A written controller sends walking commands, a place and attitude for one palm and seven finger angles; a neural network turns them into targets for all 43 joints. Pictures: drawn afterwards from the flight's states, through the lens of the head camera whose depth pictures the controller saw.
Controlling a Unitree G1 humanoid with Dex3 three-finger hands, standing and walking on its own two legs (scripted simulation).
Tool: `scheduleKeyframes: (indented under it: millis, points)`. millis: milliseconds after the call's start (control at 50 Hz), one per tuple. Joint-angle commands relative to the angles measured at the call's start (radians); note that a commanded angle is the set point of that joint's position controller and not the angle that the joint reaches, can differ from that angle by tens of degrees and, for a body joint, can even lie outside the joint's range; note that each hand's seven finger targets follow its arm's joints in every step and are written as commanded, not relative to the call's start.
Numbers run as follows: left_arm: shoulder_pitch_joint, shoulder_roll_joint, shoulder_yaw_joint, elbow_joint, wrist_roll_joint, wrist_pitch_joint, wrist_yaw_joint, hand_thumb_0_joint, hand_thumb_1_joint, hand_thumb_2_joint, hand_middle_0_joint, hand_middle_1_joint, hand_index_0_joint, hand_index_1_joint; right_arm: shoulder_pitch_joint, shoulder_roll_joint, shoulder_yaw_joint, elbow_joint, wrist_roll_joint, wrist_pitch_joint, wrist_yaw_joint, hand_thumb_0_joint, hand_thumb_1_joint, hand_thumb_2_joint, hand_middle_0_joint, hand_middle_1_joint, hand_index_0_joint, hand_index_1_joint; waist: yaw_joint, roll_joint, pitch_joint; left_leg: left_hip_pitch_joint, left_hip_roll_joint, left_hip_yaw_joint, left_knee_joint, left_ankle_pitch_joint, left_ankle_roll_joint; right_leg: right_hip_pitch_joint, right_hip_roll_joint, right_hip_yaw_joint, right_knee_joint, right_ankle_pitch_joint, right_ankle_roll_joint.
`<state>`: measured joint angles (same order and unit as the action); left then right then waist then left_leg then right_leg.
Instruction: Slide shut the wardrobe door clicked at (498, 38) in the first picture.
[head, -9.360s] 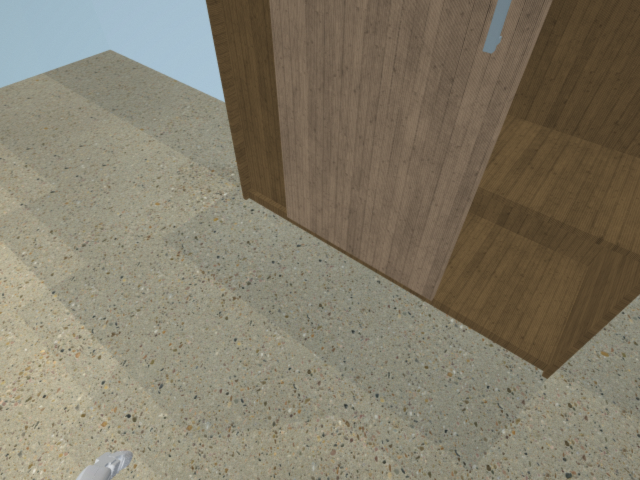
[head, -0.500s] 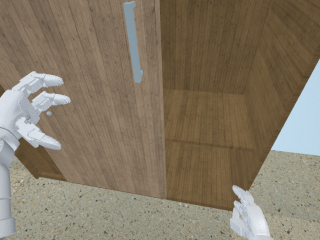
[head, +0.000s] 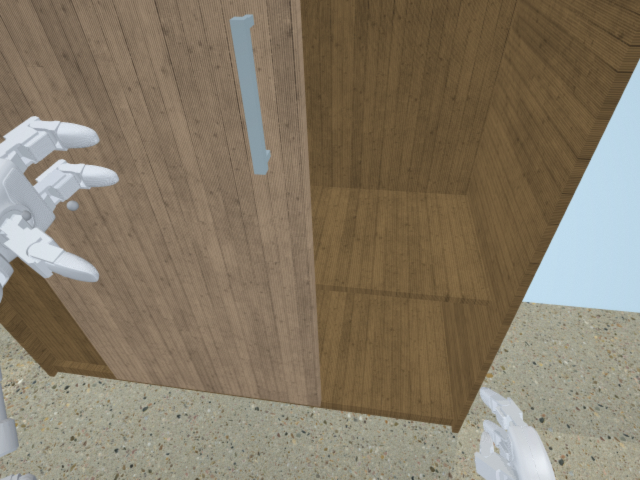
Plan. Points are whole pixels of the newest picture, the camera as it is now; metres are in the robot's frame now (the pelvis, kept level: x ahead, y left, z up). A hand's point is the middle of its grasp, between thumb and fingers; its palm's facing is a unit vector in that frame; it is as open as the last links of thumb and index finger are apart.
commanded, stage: raise the hand with hooked fingers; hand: left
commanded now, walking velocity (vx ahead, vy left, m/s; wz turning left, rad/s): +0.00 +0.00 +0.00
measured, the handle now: (255, 100) +0.54 +0.17 +0.27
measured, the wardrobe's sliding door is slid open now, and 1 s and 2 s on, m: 0.41 0.41 0.41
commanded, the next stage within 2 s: move the hooked fingers beside the handle in 0.12 s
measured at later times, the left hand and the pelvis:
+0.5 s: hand (94, 200) +0.30 +0.28 +0.25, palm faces +0.08 -0.99 -0.13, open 14.0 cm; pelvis -0.01 +0.00 +0.00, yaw +1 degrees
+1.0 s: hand (136, 164) +0.36 +0.26 +0.26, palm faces +0.04 -1.00 -0.05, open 14.0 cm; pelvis +0.01 +0.00 +0.00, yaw +0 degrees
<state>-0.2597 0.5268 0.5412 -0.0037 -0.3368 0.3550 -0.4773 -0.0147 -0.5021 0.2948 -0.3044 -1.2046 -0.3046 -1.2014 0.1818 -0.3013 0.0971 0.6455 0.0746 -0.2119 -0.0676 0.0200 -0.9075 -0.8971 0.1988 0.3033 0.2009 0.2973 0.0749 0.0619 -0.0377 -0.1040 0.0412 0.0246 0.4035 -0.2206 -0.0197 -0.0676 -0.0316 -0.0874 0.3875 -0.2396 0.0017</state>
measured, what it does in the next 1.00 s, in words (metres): stands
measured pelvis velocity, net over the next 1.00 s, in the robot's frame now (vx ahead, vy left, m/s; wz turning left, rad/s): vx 0.01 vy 0.00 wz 0.00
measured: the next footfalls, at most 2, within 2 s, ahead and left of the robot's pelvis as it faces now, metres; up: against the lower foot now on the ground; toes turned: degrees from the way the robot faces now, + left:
none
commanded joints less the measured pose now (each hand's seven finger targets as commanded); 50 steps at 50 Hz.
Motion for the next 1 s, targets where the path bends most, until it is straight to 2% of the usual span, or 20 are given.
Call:
scheduleKeyframes:
  millis: [0, 40, 100, 200, 280, 300, 360, 420, 500, 520, 560, 600, 640, 660, 700, 800, 820, 840, 900, 980]
  points:
    - [-0.414, 0.298, 0.044, -0.062, 0.012, -0.001, 0.028, 0.000, -0.500, 0.300, -0.300, -1.200, -0.300, -1.200, -0.192, -0.110, -0.044, -0.151, 0.012, -0.068, -0.017, 0.000, -0.900, -0.900, 0.200, 0.300, 0.200, 0.300, -0.002, 0.084, -0.063, 0.061, -0.046, -0.039, -0.065, 0.157, 0.048, -0.092, 0.032, 0.010, -0.072, 0.163, -0.031]
    - [-0.422, 0.281, 0.002, -0.042, 0.023, 0.015, 0.011, 0.000, -0.500, 0.300, -0.300, -1.200, -0.300, -1.200, -0.190, -0.115, -0.044, -0.153, 0.017, -0.073, -0.018, 0.000, -0.900, -0.900, 0.200, 0.300, 0.200, 0.300, -0.009, 0.037, -0.054, 0.059, -0.050, -0.038, -0.060, 0.132, 0.053, -0.105, 0.030, 0.017, -0.083, 0.148, -0.025]
    - [-0.431, 0.296, -0.005, -0.115, 0.026, 0.015, -0.016, 0.000, -0.500, 0.300, -0.300, -1.200, -0.300, -1.200, -0.197, -0.117, -0.042, -0.174, 0.019, -0.071, -0.021, 0.000, -0.900, -0.900, 0.200, 0.300, 0.200, 0.300, -0.009, 0.032, -0.161, 0.109, -0.057, -0.042, -0.046, 0.163, 0.056, -0.072, 0.031, 0.019, -0.064, 0.186, -0.025]
    - [-0.372, 0.391, 0.144, -0.187, -0.028, -0.045, -0.030, 0.000, -0.500, 0.300, -0.300, -1.200, -0.300, -1.200, -0.207, -0.110, -0.039, -0.188, 0.005, -0.065, -0.016, 0.000, -0.900, -0.900, 0.200, 0.300, 0.200, 0.300, 0.019, -0.027, -0.263, 0.131, -0.067, -0.041, -0.028, 0.223, 0.061, -0.005, 0.041, 0.013, -0.052, 0.268, -0.022]
    - [-0.460, 0.339, 0.084, 0.041, -0.018, -0.038, -0.002, 0.000, -0.500, 0.300, -0.300, -1.200, -0.300, -1.200, -0.191, -0.112, -0.038, -0.132, 0.009, -0.069, -0.018, 0.000, -0.900, -0.900, 0.200, 0.300, 0.200, 0.300, -0.014, -0.041, -0.075, 0.048, -0.052, -0.047, -0.052, 0.114, 0.054, -0.113, 0.041, 0.009, -0.088, 0.135, -0.018]
    - [-0.473, 0.336, 0.067, 0.077, -0.005, -0.031, 0.004, 0.000, -0.500, 0.300, -0.300, -1.200, -0.300, -1.200, -0.188, -0.116, -0.042, -0.127, 0.013, -0.071, -0.019, 0.000, -0.900, -0.900, 0.200, 0.300, 0.200, 0.300, -0.017, -0.016, -0.059, 0.040, -0.050, -0.046, -0.056, 0.094, 0.054, -0.129, 0.038, 0.013, -0.091, 0.107, -0.020]
    - [-0.562, 0.292, -0.034, 0.062, 0.041, -0.023, 0.011, 0.000, -0.500, 0.300, -0.300, -1.200, -0.300, -1.200, -0.191, -0.110, -0.040, -0.138, 0.019, -0.083, -0.022, 0.000, -0.900, -0.900, 0.200, 0.300, 0.200, 0.300, -0.028, 0.094, -0.071, 0.057, -0.054, -0.041, -0.056, 0.079, 0.051, -0.136, 0.025, 0.029, -0.090, 0.088, -0.025]
    - [-0.680, 0.228, -0.138, -0.004, 0.064, -0.056, 0.008, 0.000, -0.500, 0.300, -0.300, -1.200, -0.300, -1.200, -0.184, -0.098, -0.035, -0.149, 0.021, -0.089, -0.028, 0.000, -0.900, -0.900, 0.200, 0.300, 0.200, 0.300, -0.056, 0.073, -0.143, 0.102, -0.055, -0.047, -0.045, 0.093, 0.052, -0.120, 0.033, 0.028, -0.083, 0.106, -0.024]
    - [-0.684, 0.353, 0.017, -0.015, 0.038, -0.126, 0.007, 0.000, -0.500, 0.300, -0.300, -1.200, -0.300, -1.200, -0.174, -0.111, -0.040, -0.152, 0.005, -0.092, -0.037, 0.000, -0.900, -0.900, 0.200, 0.300, 0.200, 0.300, -0.026, 0.008, -0.296, 0.151, -0.063, -0.054, -0.027, 0.185, 0.057, -0.032, 0.035, 0.025, -0.055, 0.221, -0.026]
    - [-0.641, 0.380, 0.056, 0.028, 0.033, -0.131, 0.012, 0.000, -0.500, 0.300, -0.300, -1.200, -0.300, -1.200, -0.169, -0.111, -0.040, -0.144, 0.000, -0.090, -0.034, 0.000, -0.900, -0.900, 0.200, 0.300, 0.200, 0.300, -0.011, 0.007, -0.289, 0.129, -0.064, -0.053, -0.028, 0.190, 0.055, -0.021, 0.036, 0.024, -0.057, 0.222, -0.029]
    - [-0.613, 0.368, 0.066, 0.143, 0.032, -0.119, 0.020, 0.000, -0.500, 0.300, -0.300, -1.200, -0.300, -1.200, -0.162, -0.110, -0.042, -0.128, 0.001, -0.081, -0.029, 0.000, -0.900, -0.900, 0.200, 0.300, 0.200, 0.300, -0.008, -0.016, -0.224, 0.079, -0.057, -0.046, -0.036, 0.186, 0.057, -0.036, 0.030, 0.019, -0.055, 0.231, -0.027]
    - [-0.589, 0.354, 0.053, 0.241, 0.044, -0.086, 0.035, 0.000, -0.500, 0.300, -0.300, -1.200, -0.300, -1.200, -0.159, -0.115, -0.047, -0.122, 0.006, -0.071, -0.024, 0.000, -0.900, -0.900, 0.200, 0.300, 0.200, 0.300, -0.008, -0.047, -0.146, 0.019, -0.052, -0.042, -0.047, 0.161, 0.056, -0.065, 0.025, 0.017, -0.058, 0.208, -0.024]
    - [-0.580, 0.358, 0.036, 0.283, 0.069, -0.059, 0.045, 0.000, -0.500, 0.300, -0.300, -1.200, -0.300, -1.200, -0.158, -0.121, -0.051, -0.131, 0.011, -0.064, -0.019, 0.000, -0.900, -0.900, 0.200, 0.300, 0.200, 0.300, -0.006, -0.024, -0.108, -0.013, -0.050, -0.033, -0.051, 0.154, 0.054, -0.075, 0.019, 0.021, -0.061, 0.194, -0.024]
    - [-0.584, 0.346, 0.018, 0.280, 0.078, -0.051, 0.045, 0.000, -0.500, 0.300, -0.300, -1.200, -0.300, -1.200, -0.151, -0.121, -0.056, -0.137, 0.013, -0.061, -0.017, 0.000, -0.900, -0.900, 0.200, 0.300, 0.200, 0.300, -0.013, -0.039, -0.120, -0.004, -0.047, -0.029, -0.046, 0.176, 0.057, -0.071, 0.019, 0.022, -0.054, 0.222, -0.022]
    - [-0.612, 0.322, -0.021, 0.186, 0.089, -0.058, 0.036, 0.000, -0.500, 0.300, -0.300, -1.200, -0.300, -1.200, -0.145, -0.118, -0.060, -0.164, 0.015, -0.058, -0.012, 0.000, -0.900, -0.900, 0.200, 0.300, 0.200, 0.300, -0.019, 0.007, -0.193, 0.045, -0.050, -0.025, -0.029, 0.236, 0.057, -0.052, 0.018, 0.026, -0.035, 0.287, -0.025]
    - [-0.752, 0.324, -0.018, 0.074, 0.060, -0.142, 0.019, 0.000, -0.500, 0.300, -0.300, -1.200, -0.300, -1.200, -0.129, -0.112, -0.061, -0.165, 0.010, -0.064, -0.025, 0.000, -0.900, -0.900, 0.200, 0.300, 0.200, 0.300, -0.044, 0.009, -0.303, 0.150, -0.050, -0.031, -0.008, 0.274, 0.059, -0.041, 0.034, 0.029, -0.031, 0.323, -0.025]
    - [-0.754, 0.317, -0.023, 0.098, 0.053, -0.152, 0.021, 0.000, -0.500, 0.300, -0.300, -1.200, -0.300, -1.200, -0.126, -0.110, -0.058, -0.154, 0.007, -0.066, -0.027, 0.000, -0.900, -0.900, 0.200, 0.300, 0.200, 0.300, -0.047, -0.015, -0.279, 0.137, -0.050, -0.031, -0.010, 0.247, 0.060, -0.053, 0.036, 0.031, -0.043, 0.298, -0.023]
    - [-0.769, 0.344, 0.007, 0.127, 0.053, -0.158, 0.028, 0.000, -0.500, 0.300, -0.300, -1.200, -0.300, -1.200, -0.117, -0.120, -0.062, -0.141, 0.005, -0.068, -0.032, 0.000, -0.900, -0.900, 0.200, 0.300, 0.200, 0.300, -0.047, 0.008, -0.269, 0.127, -0.049, -0.034, -0.017, 0.241, 0.059, -0.051, 0.034, 0.031, -0.043, 0.294, -0.025]
    - [-0.744, 0.328, -0.004, 0.211, 0.071, -0.136, 0.049, 0.000, -0.500, 0.300, -0.300, -1.200, -0.300, -1.200, -0.106, -0.123, -0.065, -0.124, 0.007, -0.067, -0.032, 0.000, -0.900, -0.900, 0.200, 0.300, 0.200, 0.300, -0.041, 0.038, -0.223, 0.097, -0.047, -0.031, -0.025, 0.236, 0.055, -0.066, 0.029, 0.026, -0.042, 0.280, -0.029]
    - [-0.769, 0.305, -0.055, 0.302, 0.102, -0.099, 0.067, 0.000, -0.500, 0.300, -0.300, -1.200, -0.300, -1.200, -0.096, -0.128, -0.070, -0.116, 0.011, -0.055, -0.031, 0.000, -0.900, -0.900, 0.200, 0.300, 0.200, 0.300, -0.054, 0.007, -0.175, 0.053, -0.042, -0.027, -0.029, 0.219, 0.055, -0.081, 0.023, 0.027, -0.045, 0.270, -0.025]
